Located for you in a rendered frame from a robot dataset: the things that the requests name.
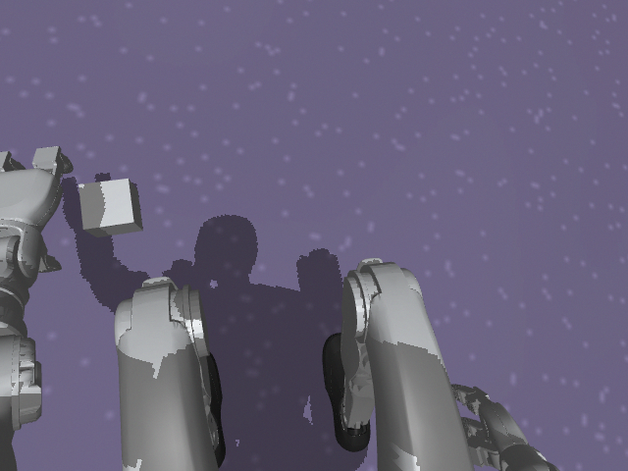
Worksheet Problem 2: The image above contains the left robot arm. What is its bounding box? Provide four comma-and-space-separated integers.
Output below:
0, 220, 43, 471

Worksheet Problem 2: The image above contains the right robot arm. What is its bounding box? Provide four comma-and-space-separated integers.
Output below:
499, 445, 559, 471

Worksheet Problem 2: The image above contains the small box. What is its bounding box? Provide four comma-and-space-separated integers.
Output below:
78, 179, 143, 237

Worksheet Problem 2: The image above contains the left robot foot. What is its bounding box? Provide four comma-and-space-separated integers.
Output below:
206, 352, 226, 468

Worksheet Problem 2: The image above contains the left robot hand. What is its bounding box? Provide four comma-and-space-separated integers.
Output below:
0, 146, 74, 273

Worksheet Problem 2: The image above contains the right robot hand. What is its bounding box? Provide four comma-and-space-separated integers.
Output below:
451, 384, 529, 471

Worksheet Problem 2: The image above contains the right robot foot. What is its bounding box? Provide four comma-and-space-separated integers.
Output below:
323, 333, 370, 452

